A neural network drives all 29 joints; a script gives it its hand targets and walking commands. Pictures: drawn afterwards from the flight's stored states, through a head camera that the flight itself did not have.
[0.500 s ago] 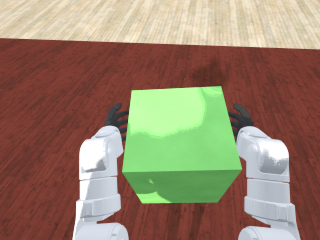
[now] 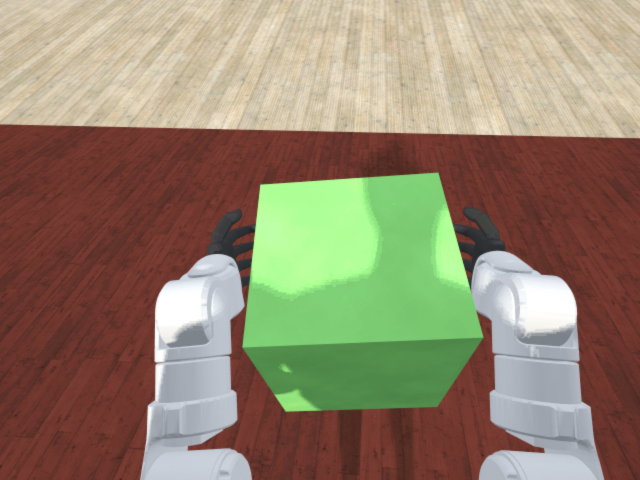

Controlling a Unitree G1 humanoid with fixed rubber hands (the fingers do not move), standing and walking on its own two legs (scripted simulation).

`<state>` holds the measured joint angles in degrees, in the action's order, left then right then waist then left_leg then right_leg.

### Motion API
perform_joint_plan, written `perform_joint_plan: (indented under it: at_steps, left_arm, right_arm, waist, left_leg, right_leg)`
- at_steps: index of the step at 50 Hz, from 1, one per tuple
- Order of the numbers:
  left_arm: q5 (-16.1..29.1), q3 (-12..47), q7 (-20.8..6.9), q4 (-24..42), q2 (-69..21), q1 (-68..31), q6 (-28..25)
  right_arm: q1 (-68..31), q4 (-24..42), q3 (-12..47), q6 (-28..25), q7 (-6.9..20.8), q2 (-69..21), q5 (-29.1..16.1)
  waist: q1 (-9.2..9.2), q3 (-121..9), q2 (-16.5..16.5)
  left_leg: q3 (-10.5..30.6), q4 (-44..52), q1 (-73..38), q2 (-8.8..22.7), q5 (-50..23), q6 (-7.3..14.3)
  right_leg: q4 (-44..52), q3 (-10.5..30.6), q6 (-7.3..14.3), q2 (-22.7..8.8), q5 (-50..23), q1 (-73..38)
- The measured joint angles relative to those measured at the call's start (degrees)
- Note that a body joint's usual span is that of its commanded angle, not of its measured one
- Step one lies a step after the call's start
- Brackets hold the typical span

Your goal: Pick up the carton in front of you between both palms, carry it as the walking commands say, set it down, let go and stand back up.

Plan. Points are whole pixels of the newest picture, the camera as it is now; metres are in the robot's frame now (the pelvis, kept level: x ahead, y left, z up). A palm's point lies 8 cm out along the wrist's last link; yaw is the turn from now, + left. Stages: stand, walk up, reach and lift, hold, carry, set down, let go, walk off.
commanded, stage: carry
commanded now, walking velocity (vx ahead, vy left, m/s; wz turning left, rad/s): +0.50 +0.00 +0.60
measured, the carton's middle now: (354, 303) +0.33 -0.03 +0.04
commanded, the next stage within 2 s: none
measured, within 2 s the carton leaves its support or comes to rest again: neither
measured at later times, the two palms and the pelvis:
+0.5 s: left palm (198, 179) +0.60 +0.20 +0.04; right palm (354, 134) +0.70 -0.08 +0.04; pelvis +0.33 -0.04 -0.06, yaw +18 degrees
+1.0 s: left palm (206, 99) +0.93 +0.24 +0.01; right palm (332, 84) +0.95 -0.06 +0.01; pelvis +0.61 +0.06 -0.08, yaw +9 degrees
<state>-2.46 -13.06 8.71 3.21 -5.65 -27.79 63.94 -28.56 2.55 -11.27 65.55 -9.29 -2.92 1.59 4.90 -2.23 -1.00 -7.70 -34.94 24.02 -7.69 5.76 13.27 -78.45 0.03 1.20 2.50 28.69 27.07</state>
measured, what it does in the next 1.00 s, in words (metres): goes down: right foot 0.06 m lower, then left foot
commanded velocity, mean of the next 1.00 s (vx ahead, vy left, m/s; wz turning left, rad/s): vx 0.50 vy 0.00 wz -0.05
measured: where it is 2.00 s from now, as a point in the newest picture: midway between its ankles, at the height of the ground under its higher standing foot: (317, 267)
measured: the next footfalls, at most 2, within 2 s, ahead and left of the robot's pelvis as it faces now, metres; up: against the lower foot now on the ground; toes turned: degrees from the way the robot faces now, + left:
right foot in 0.36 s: +0.42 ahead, -0.08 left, -0.06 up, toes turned +11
left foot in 0.84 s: +0.63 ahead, +0.14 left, -0.09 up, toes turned +16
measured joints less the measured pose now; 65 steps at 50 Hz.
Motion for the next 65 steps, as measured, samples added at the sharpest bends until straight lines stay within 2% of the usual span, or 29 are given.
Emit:
perform_joint_plan:
  at_steps: [3, 8, 14, 17, 18, 20, 21, 23, 27, 30, 34, 38, 41, 42, 44, 45, 48, 51, 54, 60, 62, 64, 65]
  left_arm:
    - [-1.96, -1.77, 0.16, 1.29, -2.57, 1.44, 0.19]
    - [-2.13, -1.77, -0.14, 4.47, -2.67, 2.01, -2.28]
    - [-1.19, -1.44, -0.29, 7.00, -1.63, 3.19, -2.81]
    - [-1.49, -0.89, -0.33, 5.85, -1.45, 2.20, -2.53]
    - [-1.90, -0.58, -0.32, 4.70, -1.68, 1.41, -2.56]
    - [-2.54, 0.38, -0.01, 2.14, -1.50, 0.25, -3.17]
    - [-2.34, 0.91, 0.32, 0.88, -1.17, -0.14, -2.94]
    - [-1.45, 1.21, 0.92, -0.39, -0.91, 0.69, -2.23]
    - [0.83, -0.11, 0.80, 0.01, -0.92, 3.24, -2.52]
    - [2.38, -0.60, 0.79, -0.20, -0.36, 3.26, -3.88]
    - [4.18, -0.10, 0.79, -1.28, 0.67, 1.64, -5.62]
    - [4.96, 1.13, 0.79, -2.36, 1.35, -0.26, -6.20]
    - [5.20, 1.63, 0.79, -2.38, 2.16, -1.44, -5.51]
    - [5.33, 1.59, 0.75, -2.32, 2.74, -1.81, -5.13]
    - [5.69, 1.61, 0.57, -3.09, 4.17, -2.68, -4.69]
    - [5.61, 1.59, 0.52, -3.48, 4.39, -2.58, -4.25]
    - [3.82, 1.31, 0.55, -3.52, 2.59, -1.12, -2.64]
    - [1.59, 0.61, 0.52, -1.28, 0.28, -0.39, -2.12]
    - [0.08, 0.43, 0.33, 1.23, -0.65, 0.07, -2.40]
    - [-1.13, -0.27, -0.11, 5.49, -0.57, 1.37, -1.40]
    - [-1.47, -0.37, -0.31, 5.38, -0.39, 1.22, -0.98]
    - [-1.84, -0.17, -0.43, 4.07, -0.19, 0.44, -0.47]
    - [-2.10, -0.14, -0.44, 3.04, -0.41, -0.15, -0.68]
  right_arm:
    - [0.58, -1.35, -0.61, -0.69, -0.10, -0.03, -1.55]
    - [-0.49, -1.28, -0.86, -4.51, -0.12, -0.36, -3.08]
    - [-0.12, 0.18, 0.03, -5.74, -0.10, -1.34, -2.62]
    - [-0.37, 0.05, 0.14, -5.12, -0.05, -0.45, -2.65]
    - [-0.67, -0.23, -0.01, -4.72, -0.01, 0.40, -2.90]
    - [-2.13, -2.35, -0.49, -4.44, 0.04, 1.96, -3.76]
    - [-2.05, -2.96, -0.83, -4.11, 0.03, 2.17, -3.88]
    - [-0.66, -3.22, -1.14, -3.25, 0.01, 1.50, -3.35]
    - [1.64, -2.01, -1.76, -3.11, 0.06, -1.61, -0.96]
    - [2.58, -0.80, -1.63, -4.41, 0.14, -2.86, 0.33]
    - [3.22, 1.56, -1.61, -5.53, 0.24, -3.34, 1.56]
    - [3.83, 3.96, -1.79, -5.35, 0.33, -3.00, 2.09]
    - [3.31, 4.63, -1.73, -4.79, 0.37, -2.93, 2.43]
    - [2.67, 4.19, -1.53, -4.67, 0.37, -3.03, 2.66]
    - [1.82, 2.63, -0.98, -5.25, 0.35, -3.35, 3.35]
    - [1.80, 1.82, -0.70, -5.11, 0.33, -3.31, 3.44]
    - [3.35, 1.02, -0.98, -3.82, 0.28, -2.83, 2.32]
    - [4.07, 1.65, -1.63, -4.17, 0.27, -2.27, 0.37]
    - [3.52, 1.62, -1.51, -5.46, 0.26, -1.62, -1.24]
    - [1.31, 0.77, 0.04, -5.69, 0.23, -1.19, -2.07]
    - [0.38, 0.08, 0.54, -5.02, 0.23, -0.68, -1.98]
    - [-0.45, -0.88, 0.60, -4.07, 0.23, 0.02, -1.95]
    - [-1.23, -1.52, 0.55, -3.63, 0.24, 0.80, -2.13]
  waist:
    - [0.97, 1.42, -0.03]
    - [1.09, 2.87, 0.38]
    - [1.26, -0.51, 1.68]
    - [0.90, -2.55, 3.04]
    - [0.22, -3.23, 3.06]
    - [-2.16, -3.16, 0.25]
    - [-3.01, -2.63, 0.14]
    - [-4.69, -1.93, 0.96]
    - [-7.07, -0.10, 0.96]
    - [-9.18, 0.86, 0.88]
    - [-11.34, 1.12, 1.21]
    - [-12.27, 0.08, 1.19]
    - [-11.80, -0.95, 0.55]
    - [-11.21, -1.48, 0.09]
    - [-8.98, -1.50, 1.79]
    - [-7.80, -1.18, 2.26]
    - [-4.74, -0.76, 1.60]
    - [-2.76, 0.46, 1.51]
    - [-1.54, 1.26, 1.61]
    - [0.02, 0.16, 2.46]
    - [-0.16, -1.03, 2.53]
    - [-1.31, -2.19, 3.23]
    - [-2.38, -2.57, 2.07]
  left_leg:
    - [1.64, 1.43, -3.28, -0.45, 2.24, -0.64]
    - [5.80, 2.51, -7.47, -0.73, 6.08, -1.65]
    - [11.99, -1.11, -12.79, -1.59, 15.32, -2.98]
    - [13.66, -10.91, -13.96, -3.15, 21.45, -3.84]
    - [12.69, -17.71, -12.64, -3.07, 21.54, -5.09]
    - [11.70, -34.35, -6.03, -0.59, 26.91, -7.90]
    - [11.32, -40.86, -2.44, 0.04, 27.55, -8.69]
    - [9.39, -46.41, 3.91, 1.94, 25.26, -9.43]
    - [7.36, -39.30, 12.84, 6.82, 19.49, -9.98]
    - [7.64, -29.93, 16.14, 8.79, 14.56, -9.83]
    - [7.57, -17.22, 16.30, 9.31, 5.94, -9.28]
    - [5.93, -4.23, 12.40, 7.87, -1.08, -8.89]
    - [3.46, 7.61, 5.47, 6.51, -9.18, -8.47]
    - [2.91, 8.59, 3.31, 6.88, -12.46, -6.74]
    - [1.89, 2.13, 3.81, 6.33, -2.51, -4.15]
    - [1.16, -0.61, 4.05, 6.43, 0.10, -3.75]
    - [-0.12, -2.11, 1.75, 8.07, 2.61, -4.48]
    - [-1.69, -0.59, -2.01, 9.48, 4.82, -4.95]
    - [-3.54, 0.55, -5.83, 10.67, 7.43, -5.67]
    - [-7.14, -1.31, -13.87, 11.61, 16.09, -8.44]
    - [-8.02, -5.91, -15.59, 12.22, 20.93, -9.60]
    - [-8.76, -16.07, -15.49, 13.14, 22.77, -10.79]
    - [-7.22, -23.15, -13.80, 14.24, 21.90, -11.34]
  right_leg:
    - [9.50, 2.00, -0.71, -3.36, -4.37, 7.67]
    - [26.48, 3.51, -1.49, -6.13, -20.18, 14.12]
    - [44.53, 0.49, -1.05, -3.54, -34.94, 10.66]
    - [55.32, -2.28, -0.37, -1.86, -43.93, 3.72]
    - [55.67, -3.28, 0.15, -1.91, -43.59, 1.27]
    - [48.13, -5.58, 1.16, -0.07, -31.50, 2.49]
    - [44.93, -6.44, 1.35, -0.14, -27.83, 2.81]
    - [42.08, -7.60, 1.08, -1.14, -24.28, 1.64]
    - [41.59, -9.86, 1.60, -2.62, -19.44, -3.02]
    - [42.56, -10.24, 1.79, -2.85, -16.96, -6.28]
    - [44.50, -9.36, 1.38, -2.52, -14.08, -10.54]
    - [45.13, -7.75, 0.66, -1.34, -10.07, -14.88]
    - [39.42, -5.95, 0.53, -0.01, -5.29, -16.66]
    - [34.22, -5.27, 0.50, 0.62, -3.85, -15.76]
    - [20.57, -2.32, 1.00, 0.31, 1.33, -10.76]
    - [14.72, -0.98, 1.39, 0.32, 2.83, -7.86]
    - [7.96, -0.43, 1.61, -0.71, 0.41, 0.38]
    - [12.17, -0.67, 1.35, -2.93, -4.83, 6.92]
    - [19.30, -1.01, 1.23, -4.05, -12.30, 11.17]
    - [42.11, -4.24, 2.95, -3.11, -33.51, 8.91]
    - [47.66, -6.36, 4.48, -1.82, -37.13, 5.79]
    - [52.57, -7.73, 6.10, -0.73, -40.19, 0.70]
    - [50.57, -7.60, 6.62, 0.50, -35.67, 0.08]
